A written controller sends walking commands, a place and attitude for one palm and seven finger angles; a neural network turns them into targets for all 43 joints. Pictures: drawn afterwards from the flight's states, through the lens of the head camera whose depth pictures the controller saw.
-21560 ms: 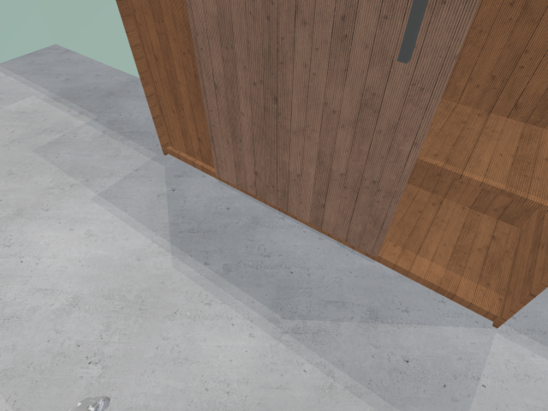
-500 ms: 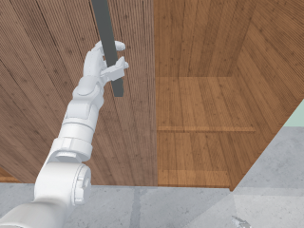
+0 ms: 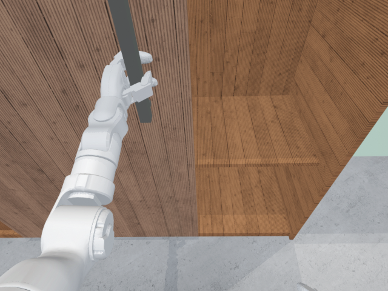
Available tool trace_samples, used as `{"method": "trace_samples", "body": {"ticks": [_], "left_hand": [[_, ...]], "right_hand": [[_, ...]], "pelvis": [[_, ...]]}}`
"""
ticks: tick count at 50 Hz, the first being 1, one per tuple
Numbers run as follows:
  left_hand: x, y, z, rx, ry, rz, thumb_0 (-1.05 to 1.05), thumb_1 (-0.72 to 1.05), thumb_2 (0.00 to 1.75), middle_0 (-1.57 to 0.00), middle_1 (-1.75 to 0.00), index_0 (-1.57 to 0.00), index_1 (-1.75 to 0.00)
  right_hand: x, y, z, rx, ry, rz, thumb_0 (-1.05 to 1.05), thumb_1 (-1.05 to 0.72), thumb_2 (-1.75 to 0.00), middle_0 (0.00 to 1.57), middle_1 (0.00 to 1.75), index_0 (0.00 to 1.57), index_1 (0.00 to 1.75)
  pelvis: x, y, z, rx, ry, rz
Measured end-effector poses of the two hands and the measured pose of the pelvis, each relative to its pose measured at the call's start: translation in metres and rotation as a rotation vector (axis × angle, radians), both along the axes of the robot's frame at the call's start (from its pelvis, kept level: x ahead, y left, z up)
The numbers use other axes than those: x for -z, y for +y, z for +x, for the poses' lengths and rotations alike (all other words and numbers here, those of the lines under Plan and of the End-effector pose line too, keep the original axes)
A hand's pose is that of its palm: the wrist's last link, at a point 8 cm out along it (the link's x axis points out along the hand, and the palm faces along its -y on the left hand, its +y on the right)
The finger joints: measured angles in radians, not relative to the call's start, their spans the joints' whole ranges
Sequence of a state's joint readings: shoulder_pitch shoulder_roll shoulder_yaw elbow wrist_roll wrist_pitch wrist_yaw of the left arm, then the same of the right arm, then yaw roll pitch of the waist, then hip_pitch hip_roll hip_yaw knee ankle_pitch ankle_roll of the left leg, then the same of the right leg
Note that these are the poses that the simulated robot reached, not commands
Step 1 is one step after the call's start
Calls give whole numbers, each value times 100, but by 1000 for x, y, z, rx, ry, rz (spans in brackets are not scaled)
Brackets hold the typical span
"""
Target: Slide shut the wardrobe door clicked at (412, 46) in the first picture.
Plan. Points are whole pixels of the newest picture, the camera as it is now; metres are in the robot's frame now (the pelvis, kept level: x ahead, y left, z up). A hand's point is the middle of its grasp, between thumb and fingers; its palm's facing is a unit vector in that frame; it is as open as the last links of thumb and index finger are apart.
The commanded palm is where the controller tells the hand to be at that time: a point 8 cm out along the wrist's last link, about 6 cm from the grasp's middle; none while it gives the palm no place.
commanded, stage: grip the handle and tug to test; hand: left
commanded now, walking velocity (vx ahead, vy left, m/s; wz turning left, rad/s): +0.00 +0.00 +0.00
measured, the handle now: (134, 52) +0.50 +0.12 +0.27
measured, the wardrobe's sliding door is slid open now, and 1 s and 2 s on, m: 0.48 0.45 0.37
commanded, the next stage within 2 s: tug the door sideways, standing still in 0.20 s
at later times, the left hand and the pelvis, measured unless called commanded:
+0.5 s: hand (147, 85) +0.45 +0.09 +0.22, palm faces +0.03 -1.00 -0.01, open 5.6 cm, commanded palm +0.45 +0.11 +0.21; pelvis +0.03 +0.00 +0.00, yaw +2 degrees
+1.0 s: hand (161, 85) +0.45 +0.07 +0.22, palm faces +0.06 -1.00 -0.05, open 5.6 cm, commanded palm +0.45 +0.05 +0.20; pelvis -0.01 +0.01 -0.01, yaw +5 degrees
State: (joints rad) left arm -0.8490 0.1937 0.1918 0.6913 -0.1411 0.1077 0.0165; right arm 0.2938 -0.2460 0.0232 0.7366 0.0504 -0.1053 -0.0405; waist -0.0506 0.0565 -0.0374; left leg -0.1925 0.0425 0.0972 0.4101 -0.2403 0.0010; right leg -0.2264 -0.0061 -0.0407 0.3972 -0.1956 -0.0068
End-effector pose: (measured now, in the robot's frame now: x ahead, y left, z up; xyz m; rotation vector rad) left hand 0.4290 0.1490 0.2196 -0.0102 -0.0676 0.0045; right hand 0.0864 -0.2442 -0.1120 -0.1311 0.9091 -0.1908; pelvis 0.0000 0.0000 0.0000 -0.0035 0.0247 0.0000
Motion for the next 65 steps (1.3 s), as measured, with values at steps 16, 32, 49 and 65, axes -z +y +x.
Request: {"method": "trace_samples", "body": {"ticks": [16,32,49,65], "left_hand": [[1,0,-1,8,-23,1,0,72,78,-40,-140,-34,-140],[-1,-4,-1,-75,26,40,-1,68,84,-44,-140,-42,-140],[-1,-27,0,-59,-5,64,-2,68,84,-45,-140,-40,-140],[4,-60,4,68,-140,111,-7,62,77,-47,-139,-33,-140]], "right_hand": [[-11,1,52,-4,-73,22,2,-90,-90,20,30,20,30],[-5,25,100,-186,-42,7,1,-90,-90,20,30,20,30],[24,35,-5,-176,124,50,1,-90,-90,20,30,20,30],[29,5,-28,5,65,7,1,-90,-90,20,30,20,30]], "pelvis": [[-1,0,27,18,2,-2],[4,0,22,-81,17,-4],[9,10,-8,-89,30,-3],[17,0,-23,-4,-17,23]]}}
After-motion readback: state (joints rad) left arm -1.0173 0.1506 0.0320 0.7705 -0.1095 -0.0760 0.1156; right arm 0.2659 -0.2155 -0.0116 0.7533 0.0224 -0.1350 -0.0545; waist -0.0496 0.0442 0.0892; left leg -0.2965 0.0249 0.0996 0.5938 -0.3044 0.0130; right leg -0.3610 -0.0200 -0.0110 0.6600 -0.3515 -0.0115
